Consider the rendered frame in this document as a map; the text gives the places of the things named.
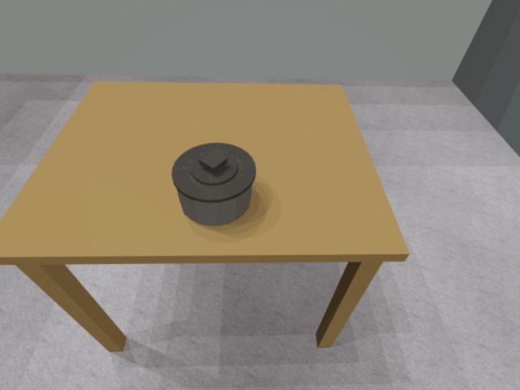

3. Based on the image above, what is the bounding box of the pot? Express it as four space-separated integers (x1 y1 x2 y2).
177 185 252 226

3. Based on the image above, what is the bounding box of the lid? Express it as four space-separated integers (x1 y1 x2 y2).
171 143 256 203

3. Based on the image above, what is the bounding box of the knob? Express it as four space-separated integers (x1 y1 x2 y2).
199 150 228 173

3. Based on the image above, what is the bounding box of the table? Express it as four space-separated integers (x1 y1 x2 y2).
0 81 410 352

